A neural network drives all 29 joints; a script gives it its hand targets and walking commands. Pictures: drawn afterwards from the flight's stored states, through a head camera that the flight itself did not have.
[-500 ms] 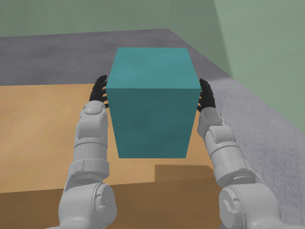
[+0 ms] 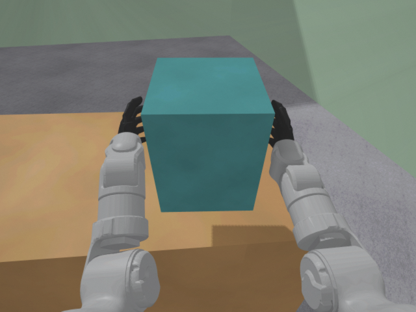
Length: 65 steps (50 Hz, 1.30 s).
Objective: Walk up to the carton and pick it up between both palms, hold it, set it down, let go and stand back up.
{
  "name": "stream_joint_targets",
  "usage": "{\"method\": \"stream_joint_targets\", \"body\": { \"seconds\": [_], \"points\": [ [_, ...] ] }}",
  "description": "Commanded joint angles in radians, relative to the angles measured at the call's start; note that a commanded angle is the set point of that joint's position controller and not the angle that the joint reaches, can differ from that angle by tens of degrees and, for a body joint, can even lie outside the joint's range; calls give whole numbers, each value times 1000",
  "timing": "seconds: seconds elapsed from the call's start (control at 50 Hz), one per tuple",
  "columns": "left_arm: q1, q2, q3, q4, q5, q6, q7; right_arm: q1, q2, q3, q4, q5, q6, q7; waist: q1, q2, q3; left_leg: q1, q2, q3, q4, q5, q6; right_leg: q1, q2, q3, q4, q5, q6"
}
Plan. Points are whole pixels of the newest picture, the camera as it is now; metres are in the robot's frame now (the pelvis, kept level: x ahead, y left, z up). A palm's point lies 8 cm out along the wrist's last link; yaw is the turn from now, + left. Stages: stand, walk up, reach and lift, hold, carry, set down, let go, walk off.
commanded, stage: reach and lift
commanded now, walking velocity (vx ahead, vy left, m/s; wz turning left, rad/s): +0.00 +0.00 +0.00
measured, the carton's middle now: (206, 136) +0.45 -0.01 +0.17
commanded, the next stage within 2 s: hold in 0.48 s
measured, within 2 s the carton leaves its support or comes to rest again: neither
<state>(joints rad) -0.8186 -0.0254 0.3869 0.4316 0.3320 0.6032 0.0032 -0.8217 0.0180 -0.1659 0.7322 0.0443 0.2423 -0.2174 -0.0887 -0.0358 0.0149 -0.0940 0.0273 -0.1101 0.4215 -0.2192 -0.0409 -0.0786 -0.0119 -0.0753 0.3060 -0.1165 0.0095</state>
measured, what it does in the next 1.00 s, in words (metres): stands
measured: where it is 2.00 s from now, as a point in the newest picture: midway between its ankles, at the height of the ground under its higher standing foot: outside the picture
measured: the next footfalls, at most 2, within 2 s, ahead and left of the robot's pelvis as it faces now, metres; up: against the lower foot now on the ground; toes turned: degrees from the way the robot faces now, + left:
none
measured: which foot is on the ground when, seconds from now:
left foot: down 0.00-1.00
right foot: down 0.00-1.00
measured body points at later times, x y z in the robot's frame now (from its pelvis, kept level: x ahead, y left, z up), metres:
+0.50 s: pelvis +0.00 +0.00 +0.00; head -0.04 +0.03 +0.45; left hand +0.40 +0.15 +0.22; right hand +0.39 -0.14 +0.22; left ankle +0.02 +0.14 -0.74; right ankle +0.04 -0.13 -0.74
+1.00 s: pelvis -0.01 +0.00 +0.00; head -0.06 +0.03 +0.45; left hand +0.39 +0.15 +0.23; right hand +0.38 -0.14 +0.23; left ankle +0.02 +0.14 -0.74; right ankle +0.04 -0.13 -0.74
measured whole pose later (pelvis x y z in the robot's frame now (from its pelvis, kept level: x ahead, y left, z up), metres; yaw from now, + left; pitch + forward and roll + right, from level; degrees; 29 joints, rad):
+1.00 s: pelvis -0.01 +0.00 +0.00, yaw +0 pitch -7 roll -2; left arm -0.81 -0.04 0.40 0.27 0.35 0.77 -0.02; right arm -0.84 -0.01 -0.09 0.60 0.13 0.41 -0.25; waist -0.09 -0.04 -0.01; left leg -0.08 0.03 -0.11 0.42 -0.21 -0.04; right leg -0.07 -0.01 -0.08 0.31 -0.11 0.01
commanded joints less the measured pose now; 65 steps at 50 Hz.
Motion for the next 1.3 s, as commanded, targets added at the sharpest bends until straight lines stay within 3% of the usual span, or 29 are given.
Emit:
{"method": "stream_joint_targets", "body": {
  "seconds": [0.0,0.08,0.24,0.4,0.48,0.58,0.62,0.7,0.84,0.96,1.04,1.12,1.28],
  "points": [
    [-617,-569,-452,-120,-109,-19,-151,-826,501,365,-283,155,-47,149,6,72,-441,70,-78,110,-97,274,-6,275,86,-44,-24,87,29],
    [-640,-588,-484,-159,-131,-19,-143,-854,503,375,-321,171,-45,148,-2,97,-488,86,-76,104,-85,301,-16,270,89,-44,-19,102,28],
    [-604,-569,-478,-194,-126,15,-151,-829,506,421,-367,207,-8,133,9,79,-483,81,-82,104,-82,322,-6,296,91,-34,-20,122,28],
    [-599,-580,-504,-261,-138,53,-164,-805,502,447,-417,248,37,117,1,98,-512,86,-82,101,-77,346,-17,320,98,-25,-11,145,23],
    [-611,-566,-483,-231,-126,72,-171,-826,501,436,-408,246,59,115,7,93,-450,34,-84,104,-99,262,-9,313,92,-22,-19,89,21],
    [-625,-587,-510,-293,-139,91,-170,-841,509,465,-463,277,77,112,7,110,-494,32,-83,103,-100,289,-16,338,99,-22,-5,105,21],
    [-626,-580,-512,-297,-140,101,-171,-827,502,465,-458,280,91,110,4,118,-493,37,-81,101,-98,306,-21,340,100,-19,0,113,20],
    [-621,-574,-482,-265,-119,119,-179,-835,493,448,-430,278,111,113,18,115,-431,-21,-80,104,-130,213,-14,342,100,-20,-3,52,17],
    [-686,-574,-472,-253,-123,122,-182,-855,504,412,-380,260,126,122,15,124,-403,-82,-69,107,-168,116,-8,343,99,-21,9,-2,15],
    [-701,-575,-475,-258,-119,120,-179,-868,511,409,-382,254,123,131,20,126,-426,-88,-66,106,-173,102,-7,347,101,-26,17,-8,19],
    [-686,-586,-493,-276,-137,122,-178,-853,513,417,-396,266,127,126,6,141,-449,-63,-73,107,-150,176,-19,354,99,-18,18,41,17],
    [-667,-575,-491,-311,-130,125,-178,-820,510,439,-407,285,135,119,13,137,-465,-16,-76,106,-128,257,-25,358,102,-16,16,81,17],
    [-644,-583,-512,-322,-136,144,-185,-820,496,456,-450,313,150,107,-1,142,-459,-3,-83,104,-109,294,-35,352,106,-13,11,95,15]
  ]
}}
